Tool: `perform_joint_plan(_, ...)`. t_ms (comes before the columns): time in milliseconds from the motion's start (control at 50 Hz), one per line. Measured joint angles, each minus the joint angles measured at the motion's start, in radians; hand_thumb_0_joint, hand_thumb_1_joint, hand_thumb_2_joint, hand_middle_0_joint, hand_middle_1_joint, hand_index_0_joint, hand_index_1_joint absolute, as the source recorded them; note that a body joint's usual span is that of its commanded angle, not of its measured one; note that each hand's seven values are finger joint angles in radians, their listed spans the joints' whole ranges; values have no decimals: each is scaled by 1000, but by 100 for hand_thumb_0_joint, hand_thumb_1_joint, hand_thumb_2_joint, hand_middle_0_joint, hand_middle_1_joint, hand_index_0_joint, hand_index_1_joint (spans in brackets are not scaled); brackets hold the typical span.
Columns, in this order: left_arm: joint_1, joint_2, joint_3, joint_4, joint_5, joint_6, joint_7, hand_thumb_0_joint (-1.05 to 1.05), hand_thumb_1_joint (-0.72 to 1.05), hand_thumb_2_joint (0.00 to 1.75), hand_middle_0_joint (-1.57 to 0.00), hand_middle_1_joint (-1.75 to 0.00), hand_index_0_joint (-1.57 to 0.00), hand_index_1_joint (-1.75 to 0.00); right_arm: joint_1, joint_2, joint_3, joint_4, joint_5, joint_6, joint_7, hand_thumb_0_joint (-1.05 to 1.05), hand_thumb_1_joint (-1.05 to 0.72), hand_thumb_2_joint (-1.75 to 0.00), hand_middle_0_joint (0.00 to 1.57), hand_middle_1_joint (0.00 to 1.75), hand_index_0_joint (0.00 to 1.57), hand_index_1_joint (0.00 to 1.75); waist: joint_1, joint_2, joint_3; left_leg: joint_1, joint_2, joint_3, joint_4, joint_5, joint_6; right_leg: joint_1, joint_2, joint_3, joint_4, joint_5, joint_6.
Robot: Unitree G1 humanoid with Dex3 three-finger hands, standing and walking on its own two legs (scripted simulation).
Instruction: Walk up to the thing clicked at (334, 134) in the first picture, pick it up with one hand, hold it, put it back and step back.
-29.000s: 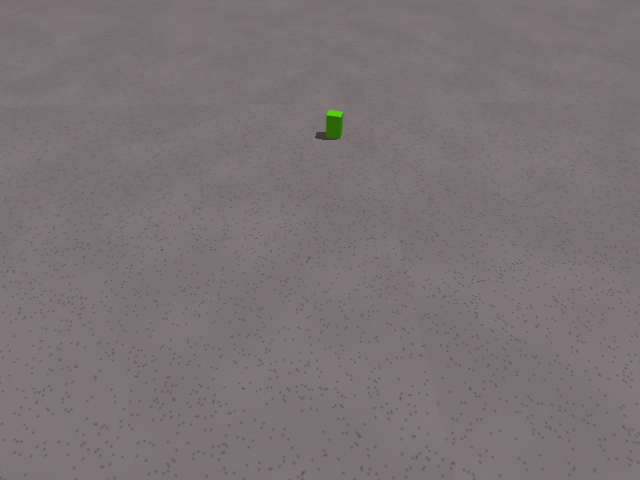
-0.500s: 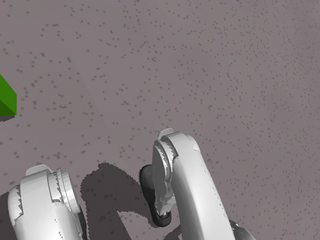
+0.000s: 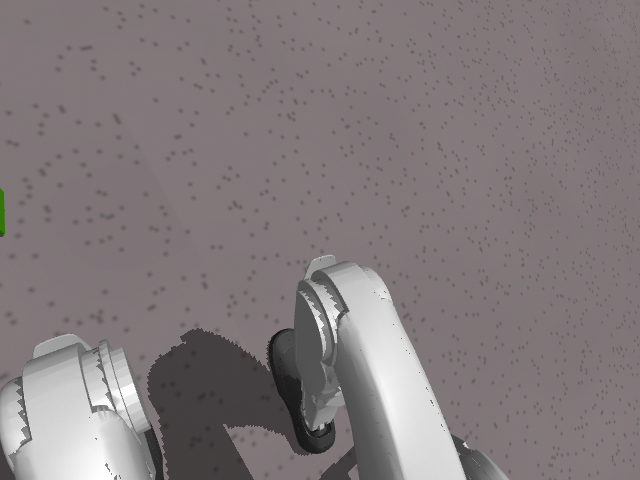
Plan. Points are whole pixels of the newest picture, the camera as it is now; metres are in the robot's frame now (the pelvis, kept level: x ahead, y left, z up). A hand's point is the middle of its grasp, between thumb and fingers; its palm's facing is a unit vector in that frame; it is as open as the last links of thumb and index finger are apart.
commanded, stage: open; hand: left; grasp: from the side
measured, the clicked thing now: out of the picture +0.49 +0.30 -0.25
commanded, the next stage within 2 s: withdraw in 0.66 s
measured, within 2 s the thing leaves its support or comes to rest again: rests again in 0.82 s
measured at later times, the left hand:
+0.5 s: hand out of the picture +0.49 +0.32 -0.20, palm faces -0.48 -0.04 -0.88, open 10.4 cm
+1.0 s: hand out of the picture +0.50 +0.33 -0.18, palm faces -0.37 -0.05 -0.93, open 13.2 cm
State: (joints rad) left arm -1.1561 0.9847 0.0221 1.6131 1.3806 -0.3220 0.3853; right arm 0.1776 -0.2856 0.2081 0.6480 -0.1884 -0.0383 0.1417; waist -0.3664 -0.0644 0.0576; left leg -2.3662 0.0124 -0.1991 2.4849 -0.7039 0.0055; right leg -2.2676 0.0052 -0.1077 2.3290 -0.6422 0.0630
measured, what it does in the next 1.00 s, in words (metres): stands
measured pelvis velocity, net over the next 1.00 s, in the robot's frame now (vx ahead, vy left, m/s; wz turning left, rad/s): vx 0.00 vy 0.00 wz -0.01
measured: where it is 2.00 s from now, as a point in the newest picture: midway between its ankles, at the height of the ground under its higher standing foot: (233, 452)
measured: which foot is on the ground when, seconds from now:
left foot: down 0.00-1.00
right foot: down 0.00-1.00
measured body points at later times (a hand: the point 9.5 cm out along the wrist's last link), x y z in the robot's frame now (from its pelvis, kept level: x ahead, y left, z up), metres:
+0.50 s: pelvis +0.00 +0.00 +0.00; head +0.26 +0.11 +0.34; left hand +0.51 +0.32 -0.15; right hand +0.03 -0.26 -0.07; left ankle +0.06 +0.12 -0.28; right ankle +0.12 -0.13 -0.28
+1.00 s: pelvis +0.00 +0.00 +0.00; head +0.26 +0.12 +0.35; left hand +0.52 +0.33 -0.13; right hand +0.04 -0.26 -0.06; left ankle +0.06 +0.12 -0.28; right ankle +0.12 -0.13 -0.28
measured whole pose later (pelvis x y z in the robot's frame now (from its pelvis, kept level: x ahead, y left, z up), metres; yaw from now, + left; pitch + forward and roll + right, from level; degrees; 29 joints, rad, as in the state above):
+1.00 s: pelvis +0.00 +0.00 +0.00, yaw +0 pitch +33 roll -13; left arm -1.06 0.94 0.09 1.40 1.35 -0.24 0.37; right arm 0.21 -0.29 0.19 0.61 -0.18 -0.05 0.15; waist -0.34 -0.06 0.03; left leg -2.38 0.00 -0.21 2.48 -0.70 0.00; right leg -2.27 0.00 -0.12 2.32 -0.65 0.05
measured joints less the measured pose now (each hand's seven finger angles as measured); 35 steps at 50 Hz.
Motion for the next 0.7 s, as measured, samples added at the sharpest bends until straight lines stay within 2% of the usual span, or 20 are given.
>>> perform_joint_plan(220,-17,21,-6,38,8,-13,15,-1,-1,67,-65,-83,-68,-77,-2,-4,21,-6,-8,-7,-6,0,-91,-90,20,30,20,30,-8,-5,8,2,0,-7,6,3,0,5,3,-5,1,6,0)
perform_joint_plan(460,-14,34,5,31,22,-7,25,0,-7,82,-49,-93,-50,-90,0,-12,26,-15,-17,-17,-8,0,-90,-90,20,30,20,30,-14,-18,21,-5,-3,-15,16,10,-4,-1,4,-12,7,14,-3)
perform_joint_plan(700,10,27,10,-25,-1,20,0,0,-19,94,-31,-102,-33,-100,1,-18,24,-22,-13,-16,-6,0,-90,-90,20,30,20,30,-9,-17,28,-10,-4,-21,21,6,-2,-1,5,-17,6,11,0)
